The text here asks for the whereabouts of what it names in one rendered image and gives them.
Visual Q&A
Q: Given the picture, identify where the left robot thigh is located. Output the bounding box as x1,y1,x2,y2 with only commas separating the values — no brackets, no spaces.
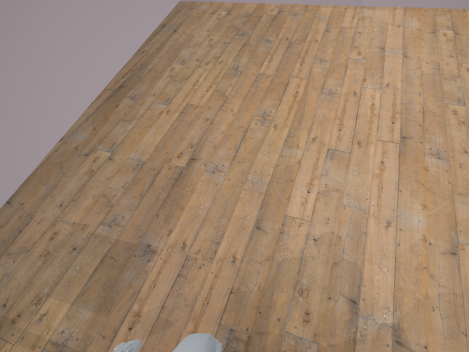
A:
173,333,222,352

